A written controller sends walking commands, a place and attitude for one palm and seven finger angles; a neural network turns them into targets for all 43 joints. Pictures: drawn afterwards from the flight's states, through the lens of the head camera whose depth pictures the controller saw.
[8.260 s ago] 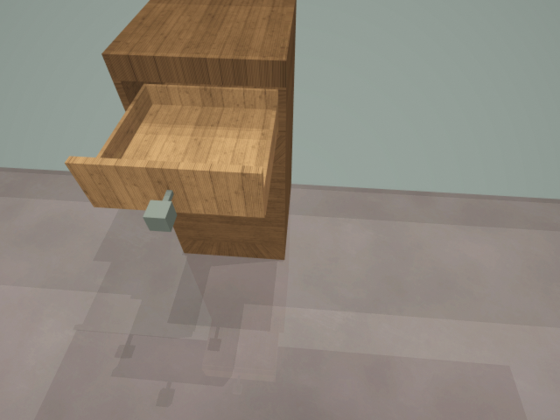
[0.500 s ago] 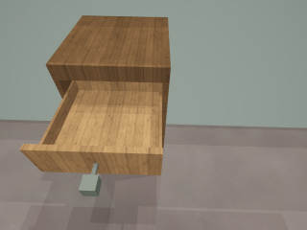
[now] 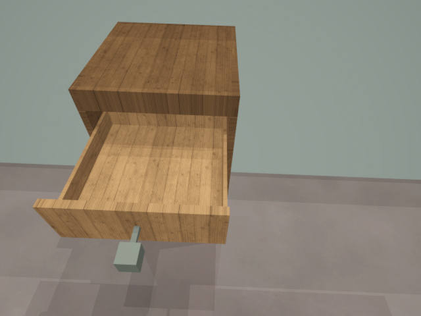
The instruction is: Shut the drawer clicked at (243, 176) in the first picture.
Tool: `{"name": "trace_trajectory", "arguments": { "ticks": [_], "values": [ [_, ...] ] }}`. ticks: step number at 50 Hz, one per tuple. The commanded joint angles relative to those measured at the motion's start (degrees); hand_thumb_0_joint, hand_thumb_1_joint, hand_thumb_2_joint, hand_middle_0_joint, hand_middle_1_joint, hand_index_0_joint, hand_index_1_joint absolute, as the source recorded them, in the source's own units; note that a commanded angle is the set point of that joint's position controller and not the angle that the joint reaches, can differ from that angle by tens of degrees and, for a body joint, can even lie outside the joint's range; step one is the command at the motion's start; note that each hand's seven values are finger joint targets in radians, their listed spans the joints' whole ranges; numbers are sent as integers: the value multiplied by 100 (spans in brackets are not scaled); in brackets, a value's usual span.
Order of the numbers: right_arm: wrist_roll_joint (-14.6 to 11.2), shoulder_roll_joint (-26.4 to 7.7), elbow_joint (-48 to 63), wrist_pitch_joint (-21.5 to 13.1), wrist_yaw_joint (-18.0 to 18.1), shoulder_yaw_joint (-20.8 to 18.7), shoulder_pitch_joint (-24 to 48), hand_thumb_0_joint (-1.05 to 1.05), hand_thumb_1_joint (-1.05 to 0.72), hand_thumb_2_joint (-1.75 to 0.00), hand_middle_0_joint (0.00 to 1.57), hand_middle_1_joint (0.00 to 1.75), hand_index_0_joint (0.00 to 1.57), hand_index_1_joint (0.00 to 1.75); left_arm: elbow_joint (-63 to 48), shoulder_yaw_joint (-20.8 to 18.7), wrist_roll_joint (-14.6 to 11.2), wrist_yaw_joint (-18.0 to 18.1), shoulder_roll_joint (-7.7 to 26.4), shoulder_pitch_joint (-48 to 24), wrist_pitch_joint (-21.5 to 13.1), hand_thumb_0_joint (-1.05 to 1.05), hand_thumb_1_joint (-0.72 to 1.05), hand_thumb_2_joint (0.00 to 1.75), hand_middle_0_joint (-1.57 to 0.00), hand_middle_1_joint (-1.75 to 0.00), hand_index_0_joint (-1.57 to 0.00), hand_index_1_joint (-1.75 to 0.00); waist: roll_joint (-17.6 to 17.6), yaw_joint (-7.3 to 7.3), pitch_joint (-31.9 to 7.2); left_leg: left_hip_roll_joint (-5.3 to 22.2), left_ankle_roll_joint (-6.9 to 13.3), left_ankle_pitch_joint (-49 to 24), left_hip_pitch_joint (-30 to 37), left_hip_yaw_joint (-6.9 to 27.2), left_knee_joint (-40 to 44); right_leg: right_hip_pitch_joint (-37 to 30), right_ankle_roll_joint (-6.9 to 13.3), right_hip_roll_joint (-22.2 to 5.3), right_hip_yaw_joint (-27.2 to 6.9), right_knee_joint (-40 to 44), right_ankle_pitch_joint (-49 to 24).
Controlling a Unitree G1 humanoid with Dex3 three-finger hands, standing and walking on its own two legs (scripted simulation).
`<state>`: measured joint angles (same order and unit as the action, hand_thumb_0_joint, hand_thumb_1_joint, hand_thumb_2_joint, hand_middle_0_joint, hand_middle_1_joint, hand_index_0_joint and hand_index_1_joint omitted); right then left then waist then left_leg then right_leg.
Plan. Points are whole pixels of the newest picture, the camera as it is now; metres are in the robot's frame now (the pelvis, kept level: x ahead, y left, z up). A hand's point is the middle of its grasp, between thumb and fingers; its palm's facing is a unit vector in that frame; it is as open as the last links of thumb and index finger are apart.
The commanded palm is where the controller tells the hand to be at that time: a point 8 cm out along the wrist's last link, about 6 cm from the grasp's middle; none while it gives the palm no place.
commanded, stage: look again from close up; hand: left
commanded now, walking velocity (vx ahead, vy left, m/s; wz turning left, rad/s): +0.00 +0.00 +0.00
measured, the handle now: (132, 246) +0.26 +0.18 -0.04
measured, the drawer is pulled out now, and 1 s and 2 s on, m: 0.30 0.30 0.30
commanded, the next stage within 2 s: raise the hand and make a fist in 0.38 s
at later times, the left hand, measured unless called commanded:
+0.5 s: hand out of the picture -0.02 +0.16 -0.17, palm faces +0.02 -0.98 -0.20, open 7.4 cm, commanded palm +0.07 +0.21 -0.07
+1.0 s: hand out of the picture +0.10 +0.13 -0.03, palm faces +0.00 -1.00 -0.01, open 5.5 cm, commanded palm +0.08 +0.20 -0.02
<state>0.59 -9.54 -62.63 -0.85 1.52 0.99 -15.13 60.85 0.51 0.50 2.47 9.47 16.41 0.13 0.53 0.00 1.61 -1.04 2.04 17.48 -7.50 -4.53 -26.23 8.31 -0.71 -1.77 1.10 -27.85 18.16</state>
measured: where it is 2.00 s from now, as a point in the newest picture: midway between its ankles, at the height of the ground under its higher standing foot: outside the picture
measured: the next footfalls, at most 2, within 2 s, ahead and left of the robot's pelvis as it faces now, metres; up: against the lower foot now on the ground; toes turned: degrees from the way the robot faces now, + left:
none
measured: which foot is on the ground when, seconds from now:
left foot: down 0.00-1.00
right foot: down 0.00-1.00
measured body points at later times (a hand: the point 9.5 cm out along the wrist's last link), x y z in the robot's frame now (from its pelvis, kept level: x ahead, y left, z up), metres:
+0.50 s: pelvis -0.02 -0.01 +0.00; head -0.01 -0.02 +0.45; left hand -0.02 +0.21 -0.16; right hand -0.02 -0.23 -0.16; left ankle -0.03 +0.09 -0.74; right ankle -0.03 -0.13 -0.74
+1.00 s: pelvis -0.07 -0.03 -0.08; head -0.03 -0.02 +0.36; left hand +0.09 +0.19 -0.03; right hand +0.18 -0.25 -0.11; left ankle -0.04 +0.09 -0.74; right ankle -0.04 -0.13 -0.74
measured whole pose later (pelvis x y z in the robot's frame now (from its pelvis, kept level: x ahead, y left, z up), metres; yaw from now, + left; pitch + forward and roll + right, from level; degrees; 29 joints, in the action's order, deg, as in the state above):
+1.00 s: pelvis -0.07 -0.03 -0.08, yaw +4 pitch +11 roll -1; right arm -1.7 -14.4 -26.4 -15.9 1.8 -1.4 -9.2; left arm -4.8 -1.7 -12.3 -15.1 11.1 30.2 -24.5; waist -0.3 2.0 -7.4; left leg 1.2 -0.4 28.2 -47.9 1.5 -65.5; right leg 45.3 2.6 -1.1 6.9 -64.1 29.5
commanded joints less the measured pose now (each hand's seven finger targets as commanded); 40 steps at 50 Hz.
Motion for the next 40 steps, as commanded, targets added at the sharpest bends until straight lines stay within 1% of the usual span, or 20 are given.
{"name": "trace_trajectory", "arguments": {
  "ticks": [1, 17, 20, 23, 24, 25, 26, 27, 28, 29, 30, 31, 32, 34, 35, 36, 37, 38, 39, 40],
  "values": [
    [-15, -644, 125, -99, 37, -97, -314, 0, -90, -90, 20, 30, 20, 30, -187, -100, 9, 21, 577, 396, -76, 0, 90, 90, -20, -30, -20, -30, -41, 13, 72, 710, 82, -1863, -12, 626, 426, 156, 256, -414, -375, 383, -1583],
    [-31, -541, -28, -85, 26, -78, -369, 0, -90, -90, 20, 30, 20, 30, -68, -69, 5, 10, 554, 494, -85, 0, 90, 90, -20, -30, -20, -30, -59, 26, 277, 714, 63, -1327, -117, 618, 580, 296, 271, -395, -411, 599, -1233],
    [-30, -530, -59, -92, 21, -77, -407, 0, -90, -90, 20, 30, 20, 30, -65, -73, 9, 15, 546, 528, -99, 0, 90, 90, -20, -30, -20, -30, -47, 33, 197, 711, 56, -1342, -100, 600, 547, 265, 277, -413, -435, 606, -1287],
    [-33, -518, -71, -83, 22, -75, -430, 0, -90, -90, 20, 30, 20, 30, -65, -72, 14, 12, 525, 503, -90, 0, 90, 90, -20, -30, -20, -30, -36, 31, 354, 705, 46, -1157, -216, 607, 588, 344, 279, -387, -454, 636, -1145],
    [-51, -594, 371, -134, -19, -98, 151, 0, -90, -90, 20, 30, 20, 30, 176, -86, 98, 210, 636, 837, -275, 0, 90, 90, -20, -30, -20, -30, 333, 200, 657, 731, -181, -1624, -898, 404, -671, 445, 135, -780, -702, 595, -3800],
    [-352, -1581, 2322, -954, 253, -288, -102, 0, -90, -90, 20, 30, 20, 30, -8560, -672, -1162, 106, 1769, -3252, -1457, 0, 90, 90, -22, -32, -22, -32, -798, -516, -2341, 156, -37, -2308, 735, 507, 159, -190, 257, -195, -259, 4, -2975],
    [-232, -1046, 2010, -1457, 416, -182, 438, 0, -90, -90, 20, 30, 20, 30, -7189, -618, -648, 362, 1332, -924, -1185, 0, 90, 90, -24, -34, -24, -34, -1659, 61, -2444, 367, -33, -3062, 1130, 415, 126, 96, 349, 103, -84, -258, -1715],
    [-352, -852, 1995, -1643, 349, -276, 444, 0, -90, -90, 20, 30, 20, 30, -6294, 28, -834, 560, 193, 603, -432, 0, 90, 90, -26, -37, -26, -37, -1327, -147, -1483, 473, -263, -3051, 444, 559, 154, 785, 232, 74, 337, -333, -772],
    [-359, -995, 1885, -1680, 304, -248, 206, 0, -90, -90, 20, 30, 20, 30, -6342, 332, -944, 415, -308, 472, -392, 0, 90, 90, -28, -39, -28, -39, -621, -245, -745, 392, -203, -2206, -41, 574, 44, 1065, 179, 112, 440, -285, -698],
    [-322, -1135, 2240, -1779, 287, -327, 395, 0, -90, -90, 20, 30, 20, 30, -6570, 149, -1013, 311, -65, 141, -652, 0, 90, 90, -30, -41, -30, -41, -275, -342, -166, 280, -114, -1270, -562, 669, -184, 1381, 162, 119, 472, -157, -601],
    [-216, -1264, 2378, -1839, 268, -385, 374, 0, -90, -90, 20, 30, 20, 30, -6427, -144, -1001, 191, 196, 117, -968, 0, 90, 90, -32, -43, -32, -43, 282, -439, -171, 174, -80, -644, -998, 669, -430, 1713, 146, 132, 504, -184, -290],
    [-138, -1236, 2544, -1865, 244, -431, 394, 0, -90, -90, 20, 30, 20, 30, -5919, -254, -1035, 7, 69, 516, -1329, 0, 90, 90, -34, -45, -34, -45, 949, -383, -44, 139, -93, -229, -1511, 671, -697, 2146, 130, 170, 555, -369, 164],
    [-122, -1176, 2780, -1903, 168, -466, 533, 0, -90, -90, 20, 30, 20, 30, -5621, -219, -1081, -258, -157, 1114, -1714, 0, 90, 90, -36, -47, -36, -47, 914, -131, -127, 76, -140, -26, -1801, 567, -924, 2307, 174, 160, 508, -565, 473],
    [-78, -1102, 3143, -1943, 9, -526, 686, 0, -90, -90, 20, 30, 20, 30, -5169, -345, -1246, -917, -268, 1897, -2566, 0, 90, 90, -40, -52, -40, -52, 1300, 194, -490, 18, -220, 205, -2672, 454, -1535, 2652, 212, 166, 392, -1201, 808],
    [-95, -1098, 3296, -1950, -80, -588, 751, 0, -90, -90, 20, 30, 20, 30, -5184, -529, -1336, -1286, -149, 2111, -3017, 0, 90, 90, -42, -54, -42, -54, 1226, 277, -701, -18, -247, 215, -3001, 385, -1841, 2653, 236, 141, 269, -1464, 725],
    [-104, -1119, 3472, -1960, -161, -620, 843, 0, -90, -90, 20, 30, 20, 30, -5271, -602, -1355, -1616, 10, 2081, -3403, 0, 90, 90, -44, -56, -44, -56, 1066, 278, -891, -50, -245, 222, -3295, 349, -2135, 2664, 251, 100, 126, -1700, 559],
    [-138, -1116, 3612, -1999, -246, -631, 763, 0, -90, -90, 20, 30, 20, 30, -5587, -700, -1354, -1886, 192, 1892, -3734, 0, 90, 90, -46, -58, -46, -58, 357, 315, -1162, -69, -233, 115, -3364, 301, -2363, 2640, 309, 42, -49, -1926, 345],
    [-155, -1112, 3850, -2037, -283, -618, 797, 0, -90, -90, 20, 30, 20, 30, -6125, -563, -1378, -2128, 273, 1594, -3969, 0, 90, 90, -48, -60, -48, -60, -5, 258, -1512, -67, -184, 88, -3348, 274, -2563, 2739, 321, 38, -145, -2112, 342],
    [-176, -1104, 4025, -2053, -280, -629, 818, 0, -90, -90, 20, 30, 20, 30, -6477, -582, -1389, -2228, 412, 1415, -4002, 0, 90, 90, -50, -62, -50, -62, -154, 240, -1752, -38, -136, 149, -3382, 270, -2698, 2892, 317, 48, -205, -2225, 508],
    [-195, -1105, 4156, -2055, -255, -614, 785, 0, -90, -90, 20, 30, 20, 30, -6770, -464, -1419, -2263, 388, 1276, -3917, 0, 90, 90, -52, -65, -52, -65, -278, 184, -1883, -26, -90, 216, -3394, 290, -2802, 3019, 306, 57, -268, -2258, 618]
  ]
}}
